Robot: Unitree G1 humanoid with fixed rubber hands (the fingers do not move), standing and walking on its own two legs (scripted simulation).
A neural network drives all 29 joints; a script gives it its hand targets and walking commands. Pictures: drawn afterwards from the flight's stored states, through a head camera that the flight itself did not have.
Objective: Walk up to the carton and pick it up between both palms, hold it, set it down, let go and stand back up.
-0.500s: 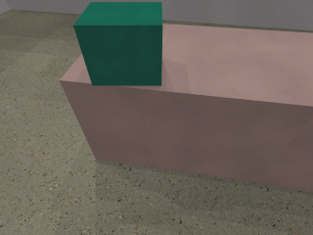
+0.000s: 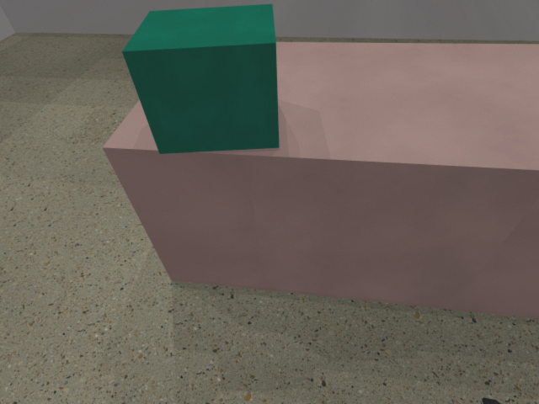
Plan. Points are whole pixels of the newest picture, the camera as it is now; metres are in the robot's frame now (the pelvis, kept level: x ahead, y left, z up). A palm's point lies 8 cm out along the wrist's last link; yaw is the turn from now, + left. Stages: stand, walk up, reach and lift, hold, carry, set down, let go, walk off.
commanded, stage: walk up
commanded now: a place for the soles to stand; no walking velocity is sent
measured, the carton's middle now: (215, 80) +0.87 +0.16 +0.07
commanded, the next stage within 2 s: none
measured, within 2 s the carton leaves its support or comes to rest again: neither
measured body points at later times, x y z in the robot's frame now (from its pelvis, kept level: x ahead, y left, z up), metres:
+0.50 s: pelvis +0.11 +0.09 -0.02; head +0.12 +0.07 +0.43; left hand +0.24 +0.41 -0.10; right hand +0.13 -0.24 -0.13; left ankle +0.08 +0.17 -0.74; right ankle +0.17 +0.00 -0.74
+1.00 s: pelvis +0.25 +0.21 -0.05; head +0.26 +0.20 +0.40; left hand +0.35 +0.55 -0.13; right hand +0.32 -0.14 -0.13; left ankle +0.35 +0.33 -0.74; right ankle +0.18 +0.04 -0.68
